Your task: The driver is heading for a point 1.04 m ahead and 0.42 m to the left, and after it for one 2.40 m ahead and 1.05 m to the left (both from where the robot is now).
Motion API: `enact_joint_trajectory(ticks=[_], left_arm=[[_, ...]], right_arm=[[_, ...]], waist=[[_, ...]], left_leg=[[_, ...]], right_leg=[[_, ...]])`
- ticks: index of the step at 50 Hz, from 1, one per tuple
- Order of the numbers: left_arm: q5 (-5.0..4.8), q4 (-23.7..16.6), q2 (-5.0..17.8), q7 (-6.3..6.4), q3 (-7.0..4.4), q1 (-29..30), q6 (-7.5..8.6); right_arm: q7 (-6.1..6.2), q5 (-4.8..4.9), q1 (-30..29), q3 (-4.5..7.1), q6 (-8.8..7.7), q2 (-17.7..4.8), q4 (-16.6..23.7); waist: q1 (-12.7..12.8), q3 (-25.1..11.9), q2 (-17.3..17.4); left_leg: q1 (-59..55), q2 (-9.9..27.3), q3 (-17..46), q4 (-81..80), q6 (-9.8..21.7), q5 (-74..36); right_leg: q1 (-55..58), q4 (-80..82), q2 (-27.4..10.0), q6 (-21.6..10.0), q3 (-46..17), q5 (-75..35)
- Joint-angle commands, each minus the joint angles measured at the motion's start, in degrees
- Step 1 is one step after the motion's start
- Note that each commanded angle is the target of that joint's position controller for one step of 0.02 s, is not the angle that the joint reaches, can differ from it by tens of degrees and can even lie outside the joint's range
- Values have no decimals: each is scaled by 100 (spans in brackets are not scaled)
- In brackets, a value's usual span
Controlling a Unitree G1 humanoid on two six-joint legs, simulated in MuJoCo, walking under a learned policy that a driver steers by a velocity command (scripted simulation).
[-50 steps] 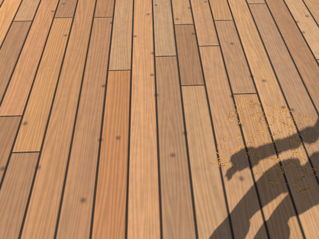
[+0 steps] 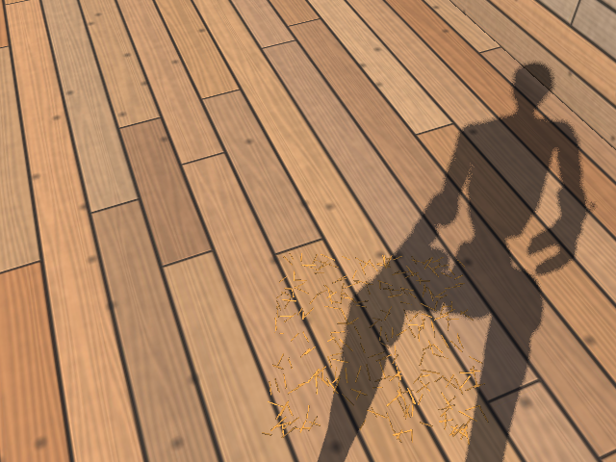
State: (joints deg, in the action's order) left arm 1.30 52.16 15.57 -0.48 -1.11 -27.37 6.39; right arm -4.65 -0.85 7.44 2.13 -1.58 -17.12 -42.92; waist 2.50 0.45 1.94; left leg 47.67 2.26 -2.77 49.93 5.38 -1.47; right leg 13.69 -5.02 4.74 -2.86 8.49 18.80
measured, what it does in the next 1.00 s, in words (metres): walks ahead, turning left: left foot, then right foot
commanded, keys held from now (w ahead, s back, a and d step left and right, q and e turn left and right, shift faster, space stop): w+q+shift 0.92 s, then w+shift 0.08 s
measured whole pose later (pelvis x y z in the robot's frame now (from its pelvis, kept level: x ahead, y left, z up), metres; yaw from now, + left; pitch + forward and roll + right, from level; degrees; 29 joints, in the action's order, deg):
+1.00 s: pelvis +0.85 +0.28 -0.02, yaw +54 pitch +1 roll -2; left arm 2.2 51.2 14.9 0.8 -1.6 -29.9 3.6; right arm -4.0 -1.5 -1.0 0.7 -1.5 -16.9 -34.9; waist 2.4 2.5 2.3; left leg 32.8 -4.1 -7.8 40.3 11.6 9.1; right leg 10.2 -40.8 -4.5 2.6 16.2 19.1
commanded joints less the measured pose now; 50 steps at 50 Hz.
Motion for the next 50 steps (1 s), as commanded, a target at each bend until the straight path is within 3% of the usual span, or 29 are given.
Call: enact_joint_trajectory(ticks=[1, 3, 5, 6, 7, 8, 10, 11, 14, 17, 21, 23, 25, 26, 27, 28, 29, 30, 31, 32, 35, 39, 41, 43, 45, 47, 48, 49, 50], left_arm=[[-1, -299, 780, 116, -94, 309, 196], [128, -322, 1126, 291, -203, 367, 26], [252, -522, 1436, 370, -320, 865, -196], [200, -573, 1283, 275, -312, 1078, -191], [139, -1063, 266, 111, -47, 845, -23], [73, -1414, 566, 85, -13, 1175, 115], [105, -1495, 730, 39, 27, 1507, 244], [212, -1505, 671, 44, 55, 1568, 163], [373, -1640, 501, 3, 142, 1587, -239], [231, -2139, 393, -94, 232, 2704, -271], [62, -2342, 371, -106, 253, 3244, -228], [62, -2375, 512, -60, 210, 3200, -192], [23, -2110, 987, 63, 3, 2196, -155], [-10, -1846, 1224, 154, -127, 1050, -129], [110, -1609, 1599, 291, -308, -265, -107], [411, -1595, 1959, 285, -390, -251, -98], [282, -1646, 1792, 227, -454, 306, -176], [219, -1714, 1190, 209, -341, 888, -198], [198, -1614, 873, 173, -268, 1044, -210], [214, -1451, 758, 166, -235, 927, -206], [50, -959, 436, 69, -157, 574, -50], [28, -811, 527, -10, -176, 817, 118], [45, -716, 622, 6, -199, 764, 142], [62, -595, 841, 39, -234, 460, 141], [44, -534, 1072, 106, -286, 196, 75], [66, -575, 1415, 216, -368, 209, -103], [82, -668, 1564, 236, -402, 442, -190], [105, -774, 1520, 207, -396, 669, -238], [128, -870, 957, 116, -317, 709, -233]], right_arm=[[-39, 7, -601, -115, -48, -74, 528], [34, -16, 54, -49, 0, -374, 336], [118, -19, 2395, 211, -5, -948, -328], [230, -2, 2889, 378, 7, -1217, -514], [310, -76, 2184, 500, 96, -1728, -413], [314, 33, 2017, 565, 107, -1756, -223], [400, 6, 1725, 443, 64, -1061, -287], [423, -2, 1529, 395, -2, -940, -278], [420, 58, 1255, 301, -228, -821, -179], [410, 82, 1354, 354, -332, -924, -144], [366, 154, 1818, 461, -322, -1094, -225], [422, 131, 1769, 501, -298, -1175, -203], [445, 60, 1594, 556, -307, -1451, -154], [416, 30, 1228, 579, -337, -1587, -81], [412, 8, 1018, 449, -422, -1088, 56], [434, 275, 1685, 172, -418, 6, 320], [455, 205, 1530, 116, -331, -434, 414], [440, 54, 944, 190, -239, -780, 345], [360, -28, 701, 208, -178, -815, 351], [265, -79, 466, 204, -116, -726, 391], [88, -112, 212, 64, 109, -251, 705], [-3, -100, -433, -49, 185, -209, 1172], [-56, -86, -858, -66, 185, -314, 1276], [-136, -90, -1206, -142, 152, -176, 1368], [-121, -108, -1209, -118, 114, -264, 1272], [-36, -109, -250, -13, 68, -516, 980], [40, -114, 923, 114, 42, -717, 617], [170, -114, 2093, 284, 28, -955, 171], [329, 43, 1826, 484, 102, -1348, 79]], waist=[[-289, 679, -610], [-723, 63, -948], [-1842, -1044, -932], [-1995, -1077, -301], [-883, -980, 1530], [-1076, -1627, 702], [-603, -215, -586], [-349, 130, -763], [57, 577, -662], [-252, 854, -373], [-764, 385, 28], [-718, 191, 104], [-195, -616, 126], [531, -1163, 126], [1056, -1874, -262], [382, -2564, -2071], [258, -2434, -2091], [265, -1363, -1234], [193, -794, -604], [158, -460, -411], [-136, 26, -728], [-416, 435, -752], [-367, 700, -513], [-282, 901, -431], [-333, 659, -505], [-931, -35, -792], [-1479, -566, -911], [-1928, -997, -726], [-1446, -882, 684]], left_leg=[[-1359, -390, -864, -563, 316, -93], [-2015, -767, -947, -794, 502, 506], [-4313, -955, -463, -1112, 827, 1134], [-5452, -637, 217, -1568, 1061, 1525], [-6864, 664, 2927, -1656, 1842, 1482], [-7184, 1124, 4736, -2885, 2394, 2578], [-5379, 1013, 4294, -3776, 1806, 2905], [-4536, 736, 3797, -3819, 1632, 2463], [-2780, 69, 2783, -4106, 1500, 2000], [-2076, -341, 2338, -4356, 1280, 1064], [-3207, -278, 2377, -3942, 862, -1026], [-3823, -199, 2455, -3481, 672, -1747], [-4241, -193, 2504, -2071, 393, -3163], [-3844, -327, 2432, -769, 289, -2981], [-2974, -564, 2105, 1002, 259, -1539], [-1134, -1160, 1458, 2784, 118, 3316], [-423, -753, 1101, 3319, 197, 2718], [-244, -387, 930, 3162, 179, 2035], [-345, -169, 825, 2897, 130, 1727], [-443, -9, 798, 2750, 98, 1687], [-258, 317, 736, 2661, 36, 1640], [-194, 394, 448, 1968, 10, 639], [-404, 274, 30, 1006, 82, 225], [-802, 133, -457, 49, 290, 125], [-1444, -358, -942, -420, 496, 262], [-2677, -756, -874, -624, 687, 762], [-3974, -891, -598, -712, 837, 997], [-5568, -854, -123, -1248, 991, 1086], [-6461, -75, 1119, -1520, 990, 1463]], right_leg=[[-1274, -193, -1502, 256, 345, -7324], [-525, -1440, -1659, 340, 385, -8844], [-1072, -4576, -1756, 233, 244, -8845], [-2337, -6868, -1042, 136, 321, -5156], [-5375, -9073, 5, 432, -232, 840], [-6281, -9384, -98, 299, -1417, 592], [-6154, -8058, -726, 163, -1517, -128], [-5816, -7669, -886, 238, -1479, -31], [-5133, -6555, -1179, 542, -1205, 88], [-4640, -4756, -1149, 701, -852, -1330], [-4079, -3215, -705, 525, -734, -2596], [-3711, -2599, -542, 437, -841, -2380], [-2401, -2507, -249, 334, -929, -1511], [-1155, -2509, -421, 273, -973, -1157], [285, -2680, -1352, 116, -1808, 471], [1632, -1855, -3252, -352, -4770, 2040], [1104, -1031, -3247, -566, -6116, 3156], [156, -977, -2840, -461, -4975, 2957], [-561, -1064, -2594, -388, -3958, 1767], [-1027, -1001, -2336, -269, -3169, 817], [-1640, -735, -2167, -121, -1936, -421], [-2171, -333, -1963, 22, -435, -2089], [-2173, -98, -1705, 97, 179, -2475], [-1956, -172, -1677, 218, 657, -3816], [-1370, -714, -1667, 294, 860, -6368], [-1118, -2179, -1916, 261, 772, -7986], [-1476, -3474, -2040, 135, 620, -8143], [-2399, -5212, -1896, 67, 569, -6941], [-3988, -7545, -742, 193, 525, -484]])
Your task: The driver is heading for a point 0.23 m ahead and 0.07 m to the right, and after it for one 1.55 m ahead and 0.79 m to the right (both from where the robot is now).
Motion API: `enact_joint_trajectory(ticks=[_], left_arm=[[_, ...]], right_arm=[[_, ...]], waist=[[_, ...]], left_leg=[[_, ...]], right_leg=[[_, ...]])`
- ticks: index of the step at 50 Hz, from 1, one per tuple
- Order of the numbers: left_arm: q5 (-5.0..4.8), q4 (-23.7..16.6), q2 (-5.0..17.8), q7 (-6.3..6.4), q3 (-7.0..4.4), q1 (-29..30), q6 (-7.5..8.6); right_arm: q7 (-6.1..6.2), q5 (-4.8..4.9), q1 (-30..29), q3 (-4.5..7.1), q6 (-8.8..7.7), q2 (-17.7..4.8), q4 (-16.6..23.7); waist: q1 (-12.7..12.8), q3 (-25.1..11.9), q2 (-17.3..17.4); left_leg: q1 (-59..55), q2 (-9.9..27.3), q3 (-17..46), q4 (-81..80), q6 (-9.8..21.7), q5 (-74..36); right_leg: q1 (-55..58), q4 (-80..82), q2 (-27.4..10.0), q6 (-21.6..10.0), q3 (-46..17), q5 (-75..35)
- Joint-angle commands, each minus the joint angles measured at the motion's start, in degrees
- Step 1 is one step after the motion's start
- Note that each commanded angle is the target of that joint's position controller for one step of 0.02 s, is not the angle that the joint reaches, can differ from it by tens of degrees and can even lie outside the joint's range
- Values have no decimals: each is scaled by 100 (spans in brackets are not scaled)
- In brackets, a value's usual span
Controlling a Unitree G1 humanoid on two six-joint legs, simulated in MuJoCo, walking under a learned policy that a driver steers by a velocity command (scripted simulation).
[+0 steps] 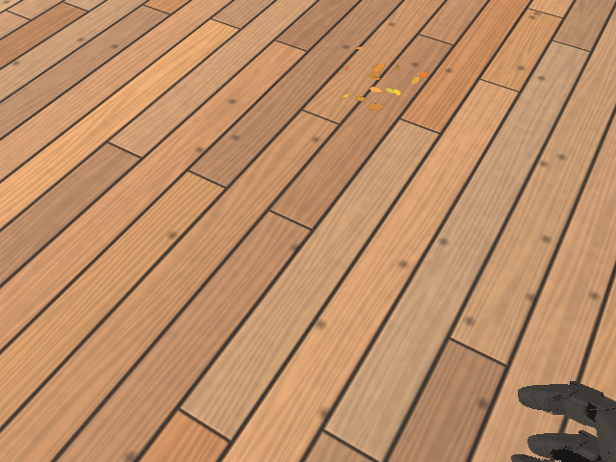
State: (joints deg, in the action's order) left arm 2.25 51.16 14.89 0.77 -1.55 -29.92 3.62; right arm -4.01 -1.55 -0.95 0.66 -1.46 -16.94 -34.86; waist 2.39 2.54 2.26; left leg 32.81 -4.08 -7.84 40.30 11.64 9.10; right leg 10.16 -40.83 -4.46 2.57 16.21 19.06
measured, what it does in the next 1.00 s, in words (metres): walks ahead, turning right: right foot, then left foot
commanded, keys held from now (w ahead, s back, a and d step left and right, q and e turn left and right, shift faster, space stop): w+e+shift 1.00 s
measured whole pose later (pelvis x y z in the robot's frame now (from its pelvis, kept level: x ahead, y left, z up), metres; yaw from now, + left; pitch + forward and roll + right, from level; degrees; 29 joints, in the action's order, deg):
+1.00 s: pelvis +0.93 -0.16 +0.04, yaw -39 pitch +2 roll +1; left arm 1.5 43.2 22.2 -2.0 -4.6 -15.1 1.4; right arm 1.2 -2.9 13.2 1.5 -4.6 -17.5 -40.3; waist 0.8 0.8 -2.9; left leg 17.6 2.2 -3.9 29.5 -1.8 14.0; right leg -25.7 -74.6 2.2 -6.1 -1.8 17.7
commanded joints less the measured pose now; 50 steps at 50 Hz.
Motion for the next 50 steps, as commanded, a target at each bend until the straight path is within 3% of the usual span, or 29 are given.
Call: enact_joint_trajectory(ticks=[1, 2, 3, 5, 7, 9, 12, 17, 19, 21, 22, 23, 24, 25, 26, 27, 30, 34, 37, 39, 41, 42, 43, 44, 45, 46, 47, 48, 50], left_arm=[[-225, -1405, 758, -47, -113, 271, 128], [-200, -1413, 1063, -24, -132, 1092, 230], [-266, -1340, 943, -12, -93, 1095, 239], [-108, -1112, 680, -70, -9, 1062, 85], [-76, -932, 512, -200, -2, 863, -164], [-121, -1021, 411, -282, 4, 1313, -242], [-207, -1197, 309, -347, 31, 2097, -178], [-200, -1261, 281, -497, 88, 2669, -69], [-147, -1108, 583, -485, 0, 2224, -111], [-143, -610, 1038, -412, -208, 432, -167], [-131, -286, 1279, -329, -372, -815, -182], [-199, -152, 1461, -226, -467, -788, -233], [-66, -367, 2005, -210, -595, -87, -311], [-117, -633, 1724, -190, -595, 134, -314], [-137, -587, 1332, -148, -515, 310, -299], [-136, -516, 1109, -140, -460, 494, -271], [-184, -571, 997, -110, -362, 773, -38], [-232, -652, 1180, -139, -458, 728, 93], [-295, -613, 1322, -183, -549, 425, 76], [-276, -637, 1382, -139, -590, 438, 56], [-205, -700, 1623, -117, -643, 604, 67], [-182, -775, 1753, -142, -663, 940, 95], [-154, -933, 1302, -147, -537, 1183, 177], [-398, -1211, 254, -126, -271, 551, 183], [-323, -1299, 626, -108, -199, 649, 95], [-168, -1225, 964, -113, -265, 1262, 3], [-84, -1244, 1005, -189, -283, 1548, -52], [-36, -1282, 929, -284, -281, 1796, -111], [4, -1463, 609, -420, -193, 1905, -278]], right_arm=[[286, -104, 2174, 671, 133, -1913, -369], [392, -99, 2456, 666, 165, -1546, -297], [453, -77, 2257, 607, 82, -1305, -510], [475, -129, 1911, 436, -205, -824, -633], [453, -53, 1906, 310, -428, -512, -816], [373, -4, 1982, 321, -564, -534, -967], [278, 60, 2090, 268, -672, -386, -1061], [439, 99, 2461, 220, -772, -621, -1252], [615, 16, 2417, 285, -631, -924, -1235], [733, -121, 1991, 373, -391, -1184, -1092], [727, -136, 1525, 422, -310, -1306, -964], [575, -217, 1367, 237, -386, -555, -896], [489, 20, 1790, 81, -515, -80, -301], [477, -61, 1440, -3, -676, -389, -95], [430, -84, 1184, -2, -752, -543, -85], [417, -119, 1189, -15, -739, -531, -99], [372, -319, 1207, -110, -327, -383, -3], [255, -135, -63, -256, -269, -180, 541], [262, -12, -401, -255, -304, -190, 638], [307, -10, -362, -198, -343, -347, 650], [420, 5, 592, 4, -388, -791, 376], [502, 16, 1693, 128, -418, -1006, 122], [634, -92, 3036, 310, -435, -1396, -105], [637, -377, 3061, 409, -429, -1816, -119], [597, -247, 2526, 483, -352, -1681, -81], [578, -182, 1981, 365, -332, -1050, -10], [541, -151, 1829, 288, -320, -717, -108], [536, -164, 1953, 255, -323, -597, -273], [496, -67, 2247, 196, -421, -353, -643]], waist=[[-682, -2308, 1296], [-1130, -2191, -61], [-795, -1116, -378], [-290, -347, -968], [-1, -24, -733], [-68, 338, -397], [-271, 525, -257], [-389, 269, -13], [-69, -183, 374], [885, -976, 572], [1582, -1255, 374], [1209, -931, -747], [326, -1436, -2097], [553, -1545, -808], [308, -837, 52], [-49, -284, 402], [-527, 228, 310], [-134, 462, -197], [265, 101, -507], [253, -71, -579], [-230, -802, -537], [-928, -1353, -489], [-1497, -2094, -112], [-870, -2778, 1680], [-716, -2637, 1778], [-758, -1561, 855], [-705, -982, 241], [-671, -640, 48], [-449, -300, 367]], left_leg=[[-6416, 2265, 4934, -1477, 1525, 473], [-5969, 2196, 5038, -2238, 1287, 1063], [-4837, 2183, 4398, -2458, 1058, 989], [-2912, 1865, 3342, -2637, 700, 397], [-1873, 1598, 2519, -3064, 420, 410], [-1819, 1343, 1708, -3406, 115, -71], [-2022, 788, 429, -3553, -478, -1830], [-3269, 1052, -312, -3476, -937, -5056], [-4068, 1256, -429, -2502, -1128, -7119], [-3853, 1465, -378, -90, -1154, -7970], [-2935, 1334, -353, 2077, -1085, -6883], [-1068, 421, -174, 4321, -987, -482], [1581, -244, 677, 6150, -1352, 2161], [2044, 95, 1453, 5779, -1171, 1546], [1834, 446, 1539, 4979, -1078, 983], [1433, 659, 1412, 4331, -1094, 847], [559, 1014, 1225, 3190, -1380, 1069], [-284, 968, 749, 696, -1538, -545], [-724, 639, 674, -399, -1423, -1498], [-1008, 514, 806, -970, -1337, -1372], [-2180, 238, 867, -1093, -1211, -524], [-3396, 396, 904, -1051, -1142, -189], [-4835, 1337, 1749, -883, -979, 1422], [-6148, 3176, 4728, -1791, -524, 3082], [-5727, 3218, 6116, -2552, -248, 4216], [-4812, 2817, 4965, -2574, -358, 4008], [-4097, 2539, 3898, -2479, -448, 2779], [-3621, 2265, 3081, -2536, -580, 1765], [-3138, 2081, 2180, -2675, -698, 786]], right_leg=[[-5479, -5667, 495, -216, -1324, 899], [-5835, -5554, 274, -295, -1841, 188], [-5842, -5073, -1, -357, -1788, -21], [-4952, -4206, -329, -425, -2024, -81], [-4381, -3523, -442, -386, -2237, -105], [-4807, -2813, -443, -415, -2161, -682], [-4841, -1406, -205, -595, -1671, -2043], [-4081, 253, 400, -1003, -734, -3253], [-3672, 360, 868, -1122, -491, -2485], [-2034, 226, 1197, -1366, -615, -1529], [-807, 633, 982, -1688, -1165, -1122], [68, 254, 444, -1902, -1900, -888], [1450, 1144, -773, -3161, -5244, -346], [1255, 2401, -1061, -3144, -6355, 570], [279, 2777, -965, -2780, -5950, 877], [-774, 2885, -743, -2502, -5435, 425], [-2672, 3078, 22, -2263, -4273, -306], [-3526, 3290, 609, -1955, -3551, -1624], [-2678, 3014, 512, -1647, -3655, -2879], [-2056, 2596, 401, -1461, -3789, -3380], [-1621, 1267, 407, -1197, -3813, -4720], [-2006, -18, 569, -1073, -3702, -4618], [-2865, -1794, 798, -1029, -3377, -3312], [-4653, -3574, 1399, -888, -2735, 1241], [-5472, -4195, 971, -970, -2406, 711], [-5692, -4082, 599, -961, -2222, 54], [-5577, -3787, 388, -913, -2122, -262], [-5449, -3620, 234, -870, -2109, -312], [-5450, -3529, -1, -800, -2088, -317]])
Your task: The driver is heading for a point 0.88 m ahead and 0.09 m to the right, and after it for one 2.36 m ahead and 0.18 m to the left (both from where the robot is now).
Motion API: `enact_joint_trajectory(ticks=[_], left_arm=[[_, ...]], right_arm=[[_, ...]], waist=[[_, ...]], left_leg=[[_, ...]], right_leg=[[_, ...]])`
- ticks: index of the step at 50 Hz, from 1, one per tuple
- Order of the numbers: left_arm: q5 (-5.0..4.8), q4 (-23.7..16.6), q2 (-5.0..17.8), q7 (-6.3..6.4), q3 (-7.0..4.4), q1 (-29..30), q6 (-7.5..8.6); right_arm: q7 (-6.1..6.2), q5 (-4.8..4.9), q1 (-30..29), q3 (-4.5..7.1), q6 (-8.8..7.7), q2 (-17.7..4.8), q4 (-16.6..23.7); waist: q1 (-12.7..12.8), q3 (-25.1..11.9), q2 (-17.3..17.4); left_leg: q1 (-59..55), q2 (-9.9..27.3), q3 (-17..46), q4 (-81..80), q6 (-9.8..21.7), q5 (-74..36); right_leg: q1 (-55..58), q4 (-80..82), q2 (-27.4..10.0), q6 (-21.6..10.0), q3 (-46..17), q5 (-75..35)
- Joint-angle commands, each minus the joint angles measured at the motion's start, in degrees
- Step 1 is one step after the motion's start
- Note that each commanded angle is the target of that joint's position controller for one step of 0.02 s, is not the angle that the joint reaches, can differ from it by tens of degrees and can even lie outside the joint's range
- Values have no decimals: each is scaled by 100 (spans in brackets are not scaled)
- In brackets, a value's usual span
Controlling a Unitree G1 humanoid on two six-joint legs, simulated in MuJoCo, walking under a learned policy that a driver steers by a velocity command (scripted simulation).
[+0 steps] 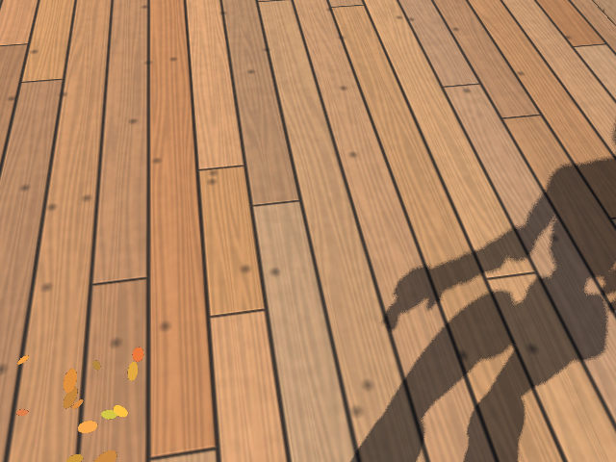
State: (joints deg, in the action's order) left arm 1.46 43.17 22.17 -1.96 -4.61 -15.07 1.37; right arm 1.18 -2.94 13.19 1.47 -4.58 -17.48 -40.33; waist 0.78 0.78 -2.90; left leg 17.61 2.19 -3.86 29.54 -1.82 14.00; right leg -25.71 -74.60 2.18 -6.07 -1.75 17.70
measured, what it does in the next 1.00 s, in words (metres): walks ahead: right foot, then left foot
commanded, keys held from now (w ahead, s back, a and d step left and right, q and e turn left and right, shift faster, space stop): w+e+shift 0.32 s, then w+shift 0.28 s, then w+q+shift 0.10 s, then q+shift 0.30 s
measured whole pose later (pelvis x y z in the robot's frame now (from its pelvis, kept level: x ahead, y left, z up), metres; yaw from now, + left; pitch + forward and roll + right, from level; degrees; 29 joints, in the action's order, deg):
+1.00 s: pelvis +0.86 -0.17 +0.01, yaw -14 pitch +1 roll +1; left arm 2.1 35.0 15.2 0.4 1.4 -0.4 2.9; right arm -1.2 -0.4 24.9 3.3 -1.5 -17.0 -48.4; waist -4.5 5.8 -1.2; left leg 12.6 -8.5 6.1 22.2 5.3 9.7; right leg -37.2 -50.7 -1.0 2.1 -6.2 14.2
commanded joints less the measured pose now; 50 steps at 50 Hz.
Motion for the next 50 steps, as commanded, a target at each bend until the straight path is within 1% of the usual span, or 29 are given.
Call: enact_joint_trajectory(ticks=[1, 4, 5, 6, 9, 10, 12, 14, 15, 16, 17, 18, 19, 20, 23, 26, 28, 30, 33, 35, 36, 37, 38, 39, 40, 41, 43, 46, 50], left_arm=[[75, -795, -244, -183, 161, 570, -117], [77, -1176, -298, -260, 260, 1098, -178], [41, -1147, -255, -263, 256, 1239, -197], [25, -1357, -321, -299, 318, 1371, -195], [44, -1403, -253, -399, 364, 2016, -159], [44, -1386, -232, -407, 362, 2013, -141], [33, -1199, -74, -351, 294, 1529, -107], [16, -653, 319, -213, 74, -393, -66], [-21, -255, 551, -70, -112, -1377, -40], [-184, -239, 982, 81, -287, -923, -121], [57, -584, 1539, 77, -363, -611, -215], [35, -633, 1180, 166, -341, -820, -223], [13, -430, 834, 232, -257, -656, -152], [10, -318, 597, 262, -178, -497, -35], [-42, -205, 159, 280, 37, -295, 272], [-92, -31, 213, 193, 15, -466, 441], [-174, 42, 227, 121, -1, -617, 511], [-234, 181, 330, 89, -15, -895, 566], [-119, 383, 569, 143, -34, -1117, 564], [71, 464, 782, 246, -76, -1096, 469], [159, 450, 763, 310, -81, -862, 373], [178, 370, 602, 360, -28, -626, 350], [-148, 62, -207, 258, 156, -1296, 405], [-21, 34, 66, 294, 181, -1088, 510], [-56, -210, 37, 314, 234, -460, 537], [25, -320, 75, 298, 289, -56, 566], [158, -589, -33, 255, 321, 282, 412], [164, -719, -165, 240, 416, 131, 148], [-5, -904, -280, 265, 511, 681, 63]], right_arm=[[-70, 141, 903, 103, -164, -223, -217], [-137, 171, 728, 121, -282, -288, -342], [-134, 154, 708, 111, -279, -207, -418], [-137, 124, 704, 138, -329, -443, -408], [-102, 130, 963, 190, -312, -607, -588], [-63, 119, 1045, 214, -299, -752, -604], [37, 139, 1291, 302, -170, -1110, -610], [92, 97, 860, 392, 29, -1395, -435], [40, 63, 702, 393, 90, -1304, -342], [-77, -6, 607, 253, 76, -609, -145], [-75, 162, 912, 185, -35, -589, 587], [-79, 122, 371, 144, -188, -768, 636], [-76, 152, 337, 102, -241, -712, 555], [-62, 74, 261, 72, -205, -631, 492], [-142, -124, 517, 1, 136, -397, 364], [-253, -29, -562, -133, 150, -104, 788], [-337, 77, -1012, -182, 112, 3, 870], [-359, 173, -1263, -158, 98, -38, 866], [-316, 155, -1331, -36, 83, -308, 785], [-250, 173, -411, 124, 88, -608, 508], [-194, 165, 775, 202, 93, -724, 109], [-132, 104, 1892, 298, 96, -943, -217], [-122, -33, 2187, 522, 87, -1724, -345], [-224, 184, 1817, 498, 126, -1333, -289], [-219, 205, 1207, 486, 99, -1214, -180], [-234, 251, 1046, 427, 107, -923, -213], [-167, 332, 1015, 301, 123, -538, -378], [-216, 277, 707, 375, 96, -900, -310], [-216, 273, 523, 457, 254, -909, -197]], waist=[[-212, -29, 887], [-8, 221, 872], [-40, 256, 787], [82, 433, 987], [-85, 793, 451], [-20, 701, 495], [287, 188, 800], [1267, -737, 970], [1573, -1112, 623], [960, -679, -778], [494, -1815, -1070], [746, -1662, 103], [411, -635, 556], [89, -158, 905], [-430, 173, 876], [-193, 604, 537], [39, 588, 406], [243, 517, 281], [277, 266, 142], [-253, -409, -241], [-848, -833, -229], [-1387, -1214, -70], [-799, -1918, 2068], [-789, -2480, 1522], [-562, -1548, 954], [-533, -1018, 251], [-193, -254, 55], [223, -251, 234], [94, -546, 754]], left_leg=[[-1554, 1442, 1431, -1683, 593, -146], [-1120, 1279, 282, -2020, 489, -1404], [-1101, 910, -255, -2087, 375, -1721], [-923, 1143, -333, -2143, 420, -2064], [-1208, 895, -1077, -2324, 243, -3271], [-1430, 927, -1223, -2084, 218, -4774], [-2013, 1086, -1260, -987, 123, -7221], [-1566, 1370, -1051, 1473, 251, -7762], [-503, 1120, -1016, 3401, 271, -5730], [1303, -62, -955, 5656, 135, 654], [3118, -433, 229, 7015, -23, 1496], [3464, -62, 830, 6615, 38, 885], [3333, 207, 793, 5922, 82, 561], [2868, 434, 756, 5328, 68, 539], [1866, 728, 719, 4218, -91, 901], [1786, 799, 402, 2473, -46, -383], [1104, 603, 213, 1305, 130, -1760], [754, 389, 94, 723, 318, -2607], [877, -81, -262, 166, 675, -2024], [125, -532, -334, 265, 880, -1019], [-845, -675, -363, 94, 994, -890], [-2183, -229, 123, 186, 1191, -920], [-4287, 1557, 3330, 263, 2419, -1833], [-4447, 1742, 4920, -574, 2575, -3160], [-3777, 1621, 3958, -512, 2505, -3722], [-2999, 1397, 3325, -602, 2285, -4088], [-1619, 883, 2570, -931, 1989, -4765], [-372, 423, 2070, -1084, 1851, -5514], [350, -291, 1653, -830, 1204, -4868]], right_leg=[[-2013, -124, -732, 73, -253, -235], [-2024, 373, -765, 116, -13, -990], [-1922, 538, -614, 100, 182, -1275], [-1809, 1128, -761, 75, 178, -1516], [-1263, 2523, -438, -173, 987, -1804], [-859, 2831, -205, -307, 1193, -1766], [-103, 3023, 244, -483, 1458, -1328], [1934, 3158, 483, -801, 1090, -808], [3464, 3663, 448, -973, 593, -656], [3998, 3893, -398, -1177, -909, -692], [5462, 4937, -1632, -2368, -4054, -383], [5082, 5773, -1787, -2186, -4473, 271], [3955, 6025, -1703, -1937, -4001, 135], [2923, 6045, -1461, -1704, -3447, -388], [1195, 6238, -911, -1466, -2293, -1168], [667, 6698, -440, -1224, -1442, -1650], [594, 6900, -261, -956, -1046, -2191], [1128, 7118, -506, -814, -1064, -2870], [2806, 6580, -740, -498, -592, -5250], [3472, 5210, -973, -283, -335, -7203], [3301, 3782, -908, -150, -65, -7449], [2284, 1926, -665, -8, 171, -6296], [-447, -1231, 445, 565, 317, -1221], [-1109, -1783, 671, 512, -251, 704], [-1582, -1651, 193, 552, -523, 315], [-1523, -1121, -50, 543, -436, 241], [-1266, -282, -238, 664, -350, 370], [-437, 1244, -219, 853, -114, 392], [720, 3111, 158, 858, 188, -1186]])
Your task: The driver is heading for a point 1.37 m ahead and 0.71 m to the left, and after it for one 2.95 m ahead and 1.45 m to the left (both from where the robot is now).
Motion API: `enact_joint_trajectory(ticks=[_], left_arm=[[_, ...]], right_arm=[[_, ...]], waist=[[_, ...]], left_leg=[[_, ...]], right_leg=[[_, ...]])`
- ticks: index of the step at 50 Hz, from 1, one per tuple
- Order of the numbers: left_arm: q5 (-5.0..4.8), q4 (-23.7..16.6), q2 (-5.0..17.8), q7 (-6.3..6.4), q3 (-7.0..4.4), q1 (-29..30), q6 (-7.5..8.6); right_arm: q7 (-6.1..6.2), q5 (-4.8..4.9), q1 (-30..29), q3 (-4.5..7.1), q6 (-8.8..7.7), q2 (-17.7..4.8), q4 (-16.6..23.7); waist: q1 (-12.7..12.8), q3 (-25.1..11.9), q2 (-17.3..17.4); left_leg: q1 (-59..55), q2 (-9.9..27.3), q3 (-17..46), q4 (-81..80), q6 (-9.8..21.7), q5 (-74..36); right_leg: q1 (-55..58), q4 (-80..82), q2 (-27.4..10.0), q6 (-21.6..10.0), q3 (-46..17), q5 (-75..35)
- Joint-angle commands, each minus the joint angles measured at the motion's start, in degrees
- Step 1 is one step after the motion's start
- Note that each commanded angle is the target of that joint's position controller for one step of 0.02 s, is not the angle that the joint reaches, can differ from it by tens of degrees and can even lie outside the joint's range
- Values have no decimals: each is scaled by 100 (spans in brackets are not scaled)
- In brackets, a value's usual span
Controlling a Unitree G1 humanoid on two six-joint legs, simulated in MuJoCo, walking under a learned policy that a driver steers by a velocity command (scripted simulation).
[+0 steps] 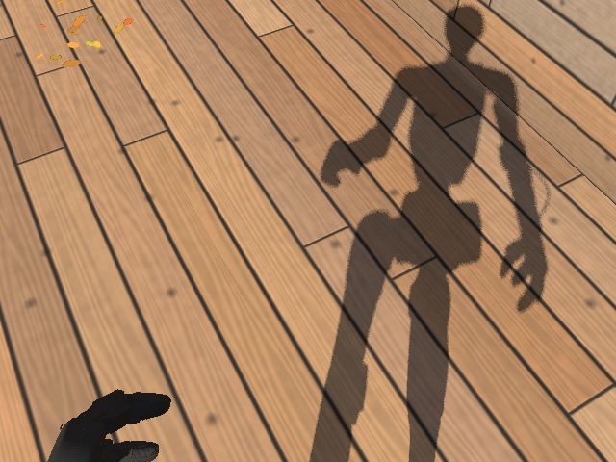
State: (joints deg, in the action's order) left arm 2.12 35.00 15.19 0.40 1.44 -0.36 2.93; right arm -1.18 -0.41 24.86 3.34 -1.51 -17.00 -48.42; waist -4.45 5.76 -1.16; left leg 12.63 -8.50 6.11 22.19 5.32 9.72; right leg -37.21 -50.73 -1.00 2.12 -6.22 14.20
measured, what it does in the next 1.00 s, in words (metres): walks ahead, turning left: right foot, then left foot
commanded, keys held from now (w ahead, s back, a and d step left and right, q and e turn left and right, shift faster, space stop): q+shift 0.72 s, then shift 0.28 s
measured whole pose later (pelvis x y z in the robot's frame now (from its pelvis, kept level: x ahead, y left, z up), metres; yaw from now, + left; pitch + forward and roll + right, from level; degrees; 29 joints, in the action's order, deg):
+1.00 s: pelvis +0.14 -0.03 -0.01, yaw +49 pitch +0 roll +0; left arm 1.2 38.7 15.4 1.5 -1.5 -11.6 -1.6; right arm -0.2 -0.7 11.1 3.6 3.8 -17.9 -37.7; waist -0.5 2.5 2.6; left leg 18.4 -8.3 12.5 36.1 1.8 19.6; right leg -16.3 -30.8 2.3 -1.6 -0.2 13.9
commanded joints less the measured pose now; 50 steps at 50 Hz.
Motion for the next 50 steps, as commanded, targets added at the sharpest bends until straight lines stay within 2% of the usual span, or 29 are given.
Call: enact_joint_trajectory(ticks=[1, 3, 5, 6, 7, 8, 9, 10, 11, 14, 19, 23, 25, 26, 27, 28, 29, 30, 31, 32, 33, 34, 37, 42, 45, 47, 48, 49, 50], left_arm=[[-77, -128, 472, 51, -105, -648, -110], [-86, -184, 579, 104, -132, -521, -85], [-79, -121, 701, 140, -178, -747, 40], [-41, -51, 767, 173, -203, -1002, 135], [14, -48, 1103, 232, -276, -1394, 196], [5, -188, 1270, 226, -307, -1388, 85], [-142, -148, 1138, 222, -400, -1347, -26], [-152, -250, 672, 249, -292, -1138, -85], [-115, -264, 408, 271, -217, -905, -146], [-30, -191, 580, 287, -306, -767, -198], [34, -90, 730, 198, -453, -979, -191], [73, -109, 984, 93, -602, -958, -235], [22, -79, 1109, 37, -672, -1087, -283], [-22, -67, 1129, 13, -700, -1116, -319], [-30, -8, 1050, -11, -718, -1321, -372], [-46, -50, 708, -64, -662, -1589, -455], [8, -557, 676, 37, -597, -936, -559], [-14, -589, 779, 86, -598, -560, -590], [-108, -487, 746, 91, -594, -737, -559], [-116, -326, 803, 87, -619, -922, -493], [-31, -192, 868, 77, -653, -1092, -461], [7, -78, 892, 51, -662, -1209, -459], [-77, -78, 704, 5, -586, -1075, -482], [-132, -72, 621, 39, -501, -923, -491], [-198, -25, 638, 69, -491, -1091, -473], [-174, 78, 562, 115, -472, -1424, -420], [-107, 102, 636, 163, -477, -1492, -369], [1, -11, 972, 202, -486, -1336, -330], [-41, -9, 1369, 131, -590, -1182, -354]], right_arm=[[27, 42, -572, 292, 1, -937, 619], [72, 27, -461, 340, 118, -938, 685], [139, -3, -636, 390, 195, -983, 831], [152, 30, -681, 385, 184, -920, 882], [140, 108, -416, 302, 144, -569, 1014], [222, 192, 541, 244, 186, -277, 1054], [242, -35, 726, 290, 270, -706, 950], [209, -134, 231, 348, 356, -877, 893], [140, -136, -241, 363, 422, -863, 976], [-26, -38, -524, 304, 619, -649, 1159], [-138, -9, -1104, 204, 721, -487, 1491], [-255, 55, -1445, 176, 736, -519, 1708], [-277, 70, -1499, 201, 713, -570, 1771], [-269, 67, -1319, 220, 682, -583, 1714], [-215, 16, -951, 276, 627, -732, 1554], [-86, -31, -834, 379, 561, -1302, 1572], [-3, -112, -783, 582, 540, -2038, 1811], [57, -146, -708, 576, 556, -1763, 1696], [108, -121, -1143, 481, 567, -1531, 1716], [123, -111, -1598, 436, 581, -1350, 1784], [136, -67, -1789, 401, 565, -1223, 1846], [116, -36, -1758, 353, 551, -1088, 1830], [69, -18, -1351, 371, 507, -1085, 1679], [70, -92, -1119, 325, 499, -1004, 1548], [59, -97, -1274, 299, 501, -1004, 1492], [89, -8, -1490, 258, 485, -945, 1459], [116, 35, -1474, 201, 454, -788, 1453], [121, 1, -1095, 81, 421, -339, 1448], [154, -44, -1144, 164, 463, -658, 1476]], waist=[[523, -1097, 639], [403, -1100, 661], [530, -964, 623], [648, -926, 496], [620, -1383, -277], [196, -2095, -1223], [214, -2439, -1225], [283, -1947, -621], [311, -1493, -375], [245, -1082, -761], [344, -1082, -790], [420, -1066, -1004], [426, -1055, -927], [305, -1063, -722], [186, -989, -117], [258, -572, 1670], [34, -424, 1908], [-54, -448, 1218], [264, -310, 1171], [479, -337, 1089], [533, -517, 1154], [534, -737, 1027], [381, -952, 709], [170, -1013, 941], [267, -972, 1007], [548, -912, 877], [578, -897, 552], [332, -1011, -728], [387, -740, -1393]], left_leg=[[781, 702, 767, 52, 326, -4040], [561, 703, 1227, 379, 127, -3216], [403, 707, 1707, 862, -45, -2312], [460, 535, 1682, 1393, -191, -1864], [798, 247, 1192, 2726, -403, -253], [1483, -408, 225, 3979, -510, 3342], [1783, 78, -175, 4772, -537, 3102], [1897, 338, -194, 5051, -597, 2535], [1914, 465, -245, 5021, -686, 2116], [1685, 654, -441, 4982, -879, 1625], [1444, 942, -631, 3842, -773, 1381], [534, 943, -1040, 2524, -572, 1403], [199, 859, -1214, 1843, -456, 1321], [-232, 759, -1254, 1259, -363, 1056], [-778, 806, -769, 569, -239, 813], [-950, 2157, 1401, -520, 115, 263], [-353, 3074, 3018, -610, 1012, -1084], [-294, 2751, 2458, -557, 1101, -821], [-13, 2322, 1895, -520, 896, -527], [69, 1892, 1490, -460, 676, -421], [35, 1673, 1294, -300, 625, -905], [-43, 1579, 1208, -179, 630, -1366], [-457, 1587, 1443, -5, 687, -1643], [-450, 1694, 1797, 203, 741, -1938], [-175, 1655, 2008, 324, 621, -2390], [120, 1449, 2080, 491, 332, -1877], [465, 1228, 1949, 703, 46, -971], [865, 581, 1181, 1715, -274, 776], [1224, -196, 263, 2341, -391, 2380]], right_leg=[[1969, 974, 522, 30, 597, -1110], [2094, 1443, 542, 22, 371, -1241], [2367, 2194, 468, -54, 111, -1346], [2745, 2695, 269, -152, 18, -1764], [3624, 2668, -1001, -457, -924, -3076], [4443, 2491, -2732, -1271, -2394, -5247], [4266, 2568, -2863, -1775, -3016, -4542], [3832, 2704, -2369, -1695, -2332, -3567], [3357, 2891, -1923, -1493, -1544, -2923], [2658, 3157, -1425, -1339, -319, -2891], [2551, 3300, -1636, -1350, 345, -1968], [2187, 3207, -1705, -1080, 934, -948], [2180, 2901, -1815, -876, 1126, -599], [1961, 2535, -1764, -625, 1349, -264], [1439, 1775, -1552, -247, 1603, 299], [199, 78, -827, 246, 2127, 1999], [-666, -759, -91, 429, 1093, 2506], [-558, -1213, -237, 343, 525, 2020], [-392, -1126, -272, 266, 396, 1338], [-166, -1021, -268, 223, 396, 801], [21, -1131, -178, 198, 503, 553], [202, -1190, -120, 191, 491, 505], [212, -686, 15, 160, 448, 589], [888, 340, 146, -32, 455, 798], [1653, 1058, 283, -184, 511, 922], [2451, 2338, 290, -303, 510, 209], [2951, 3037, -71, -401, 168, -223], [3317, 3625, -1399, -660, -1222, -477], [2691, 3616, -2094, -1451, -2144, -1592]])
Next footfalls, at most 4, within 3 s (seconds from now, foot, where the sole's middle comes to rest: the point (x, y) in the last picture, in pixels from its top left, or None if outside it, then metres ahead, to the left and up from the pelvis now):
0.14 right None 0.28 -0.11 -0.78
0.56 left None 0.11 0.08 -0.78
0.96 right None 0.25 -0.05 -0.78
1.28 left None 0.06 0.05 -0.78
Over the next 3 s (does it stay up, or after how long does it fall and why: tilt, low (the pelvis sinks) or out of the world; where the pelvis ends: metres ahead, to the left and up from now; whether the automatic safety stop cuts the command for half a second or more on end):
stays up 0.43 0.28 -0.03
